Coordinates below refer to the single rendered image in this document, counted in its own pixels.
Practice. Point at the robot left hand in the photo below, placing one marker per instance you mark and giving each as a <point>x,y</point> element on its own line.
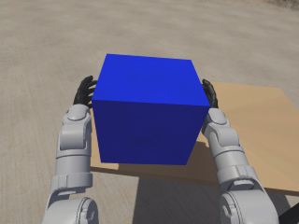
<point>82,96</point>

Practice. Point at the table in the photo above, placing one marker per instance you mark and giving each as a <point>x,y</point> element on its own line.
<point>267,125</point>

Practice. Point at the left robot upper arm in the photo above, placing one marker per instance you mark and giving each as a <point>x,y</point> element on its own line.
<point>82,210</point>

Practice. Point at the carton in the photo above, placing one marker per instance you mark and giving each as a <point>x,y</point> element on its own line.
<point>148,110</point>

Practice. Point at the left robot forearm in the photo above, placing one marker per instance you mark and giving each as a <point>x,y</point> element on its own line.
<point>73,155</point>

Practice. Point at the right robot upper arm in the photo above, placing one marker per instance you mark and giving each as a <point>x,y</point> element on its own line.
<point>250,206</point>

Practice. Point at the robot right hand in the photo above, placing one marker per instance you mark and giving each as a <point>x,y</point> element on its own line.
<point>210,94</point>

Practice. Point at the right robot forearm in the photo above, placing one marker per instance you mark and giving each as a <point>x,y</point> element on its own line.
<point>233,170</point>

